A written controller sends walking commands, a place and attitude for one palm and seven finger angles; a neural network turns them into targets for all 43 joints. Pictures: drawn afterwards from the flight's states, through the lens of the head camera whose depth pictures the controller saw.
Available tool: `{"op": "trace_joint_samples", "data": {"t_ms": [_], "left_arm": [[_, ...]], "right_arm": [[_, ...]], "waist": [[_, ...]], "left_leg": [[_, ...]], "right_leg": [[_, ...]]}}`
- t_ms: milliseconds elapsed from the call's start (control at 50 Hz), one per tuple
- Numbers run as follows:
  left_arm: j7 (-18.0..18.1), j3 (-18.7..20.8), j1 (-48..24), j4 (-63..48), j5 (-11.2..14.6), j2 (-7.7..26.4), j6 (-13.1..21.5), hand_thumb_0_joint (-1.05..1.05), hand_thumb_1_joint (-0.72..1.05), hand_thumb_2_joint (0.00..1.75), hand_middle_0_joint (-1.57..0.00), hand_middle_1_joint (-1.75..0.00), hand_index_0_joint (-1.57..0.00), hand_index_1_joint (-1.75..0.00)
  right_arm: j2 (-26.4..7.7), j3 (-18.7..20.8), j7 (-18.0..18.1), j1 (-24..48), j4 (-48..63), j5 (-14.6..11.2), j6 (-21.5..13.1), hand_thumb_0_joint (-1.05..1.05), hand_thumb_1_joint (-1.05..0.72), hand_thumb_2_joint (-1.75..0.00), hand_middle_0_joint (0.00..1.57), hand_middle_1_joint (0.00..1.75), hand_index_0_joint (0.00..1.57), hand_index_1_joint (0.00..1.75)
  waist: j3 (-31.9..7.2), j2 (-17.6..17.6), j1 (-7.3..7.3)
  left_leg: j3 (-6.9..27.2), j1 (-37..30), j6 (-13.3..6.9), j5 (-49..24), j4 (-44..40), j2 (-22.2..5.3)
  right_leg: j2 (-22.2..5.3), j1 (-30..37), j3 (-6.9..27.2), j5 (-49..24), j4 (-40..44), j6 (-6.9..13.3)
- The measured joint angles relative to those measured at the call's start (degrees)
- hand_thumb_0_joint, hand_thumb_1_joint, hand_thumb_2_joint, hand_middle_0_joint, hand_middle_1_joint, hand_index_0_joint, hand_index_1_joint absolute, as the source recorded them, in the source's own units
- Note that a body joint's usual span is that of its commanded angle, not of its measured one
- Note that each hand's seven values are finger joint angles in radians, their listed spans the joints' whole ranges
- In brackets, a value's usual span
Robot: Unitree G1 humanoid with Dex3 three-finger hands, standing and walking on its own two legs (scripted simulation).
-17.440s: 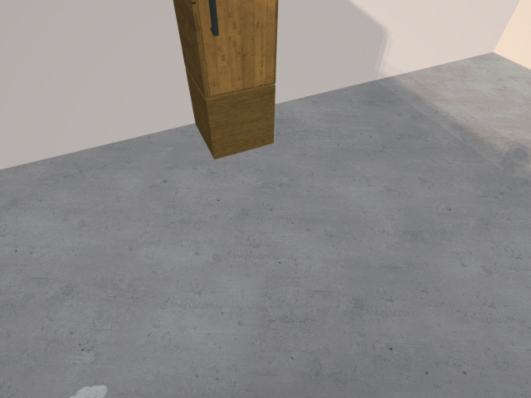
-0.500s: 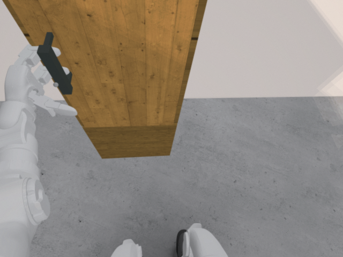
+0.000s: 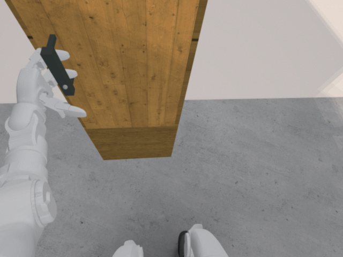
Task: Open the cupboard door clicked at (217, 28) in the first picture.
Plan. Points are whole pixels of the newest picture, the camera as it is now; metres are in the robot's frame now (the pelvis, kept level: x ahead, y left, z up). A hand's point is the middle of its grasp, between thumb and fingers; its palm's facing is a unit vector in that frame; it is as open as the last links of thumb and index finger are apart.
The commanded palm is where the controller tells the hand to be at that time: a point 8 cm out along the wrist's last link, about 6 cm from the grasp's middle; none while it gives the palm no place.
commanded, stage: slide the fingers in behind the handle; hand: left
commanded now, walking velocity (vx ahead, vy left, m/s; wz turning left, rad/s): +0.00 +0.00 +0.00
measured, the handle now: (61, 67) +0.54 +0.23 +0.07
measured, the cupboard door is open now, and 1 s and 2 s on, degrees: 0 0 43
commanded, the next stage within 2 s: close the thumb around the handle in 0.20 s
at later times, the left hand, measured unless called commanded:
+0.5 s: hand (69, 84) +0.49 +0.20 +0.07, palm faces +0.00 -1.00 -0.02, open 12.9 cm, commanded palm +0.46 +0.25 +0.07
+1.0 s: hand (69, 84) +0.49 +0.20 +0.07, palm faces +0.01 -1.00 -0.03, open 5.7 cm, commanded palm +0.46 +0.24 +0.07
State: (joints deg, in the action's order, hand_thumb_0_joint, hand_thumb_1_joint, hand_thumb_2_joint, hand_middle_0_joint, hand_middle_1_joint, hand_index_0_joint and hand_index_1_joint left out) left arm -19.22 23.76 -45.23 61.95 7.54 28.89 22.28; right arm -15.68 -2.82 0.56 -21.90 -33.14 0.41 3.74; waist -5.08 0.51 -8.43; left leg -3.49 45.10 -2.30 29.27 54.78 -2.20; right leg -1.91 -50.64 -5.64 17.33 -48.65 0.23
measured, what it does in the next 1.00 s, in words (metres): stands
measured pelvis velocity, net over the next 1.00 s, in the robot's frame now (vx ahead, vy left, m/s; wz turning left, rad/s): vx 0.01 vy -0.01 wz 0.01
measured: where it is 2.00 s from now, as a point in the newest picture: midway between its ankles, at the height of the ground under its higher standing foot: outside the picture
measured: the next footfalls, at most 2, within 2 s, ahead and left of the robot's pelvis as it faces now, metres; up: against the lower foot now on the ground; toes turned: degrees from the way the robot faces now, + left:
none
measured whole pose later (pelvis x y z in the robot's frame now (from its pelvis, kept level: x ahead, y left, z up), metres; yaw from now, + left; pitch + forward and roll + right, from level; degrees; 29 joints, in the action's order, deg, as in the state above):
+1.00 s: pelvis +0.01 -0.01 +0.00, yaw +1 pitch +20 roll -2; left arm -17.3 22.3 -45.7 62.0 7.9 28.2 22.6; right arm -15.9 -2.2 0.3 -21.8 -34.0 0.8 3.2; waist -5.3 1.1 -7.9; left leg -2.8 45.2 -1.7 29.3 54.1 -2.2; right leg -1.8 -50.8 -6.1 18.0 -48.6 0.7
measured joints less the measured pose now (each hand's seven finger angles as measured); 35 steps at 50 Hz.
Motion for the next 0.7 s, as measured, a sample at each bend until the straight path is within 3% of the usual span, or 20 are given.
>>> {"op": "trace_joint_samples", "data": {"t_ms": [400, 520, 700], "left_arm": [[1.06, -0.44, -2.22, 1.86, -0.59, 0.28, 0.63, -0.01, -0.47, 0.31, -0.3, -1.21, -0.3, -1.2], [1.32, -0.42, -2.27, 1.4, -0.57, 0.42, 0.36, -0.01, -0.29, 0.39, -0.32, -1.22, -0.3, -1.22], [1.78, -0.59, -0.92, 0.44, -0.19, 0.07, 0.12, 0.0, 0.15, 0.58, -0.34, -1.27, -0.31, -1.27]], "right_arm": [[-0.28, 0.1, 0.06, -0.47, -0.46, 0.31, -0.48, 0.0, -0.91, -0.9, 0.2, 0.29, 0.2, 0.29], [-0.37, 0.29, 0.05, -0.6, -0.68, 0.43, -0.6, 0.0, -0.91, -0.9, 0.2, 0.29, 0.2, 0.29], [-0.3, 0.43, -0.19, -0.65, -0.74, 0.4, -0.41, 0.0, -0.91, -0.9, 0.2, 0.29, 0.2, 0.29]], "waist": [[0.19, 0.2, -0.2], [0.08, 0.28, -0.28], [-0.11, 0.39, -0.01]], "left_leg": [[0.18, 1.11, 0.18, -0.14, 0.4, 0.12], [0.33, 1.49, 0.36, -0.15, 0.39, 0.05], [0.36, 0.58, 0.54, -0.16, -0.36, -0.13]], "right_leg": [[-0.13, -1.16, -0.06, 0.09, -0.64, 0.19], [-0.05, -1.52, -0.19, 0.15, -0.66, 0.33], [0.21, -0.72, -0.21, 0.24, -0.08, 0.47]]}}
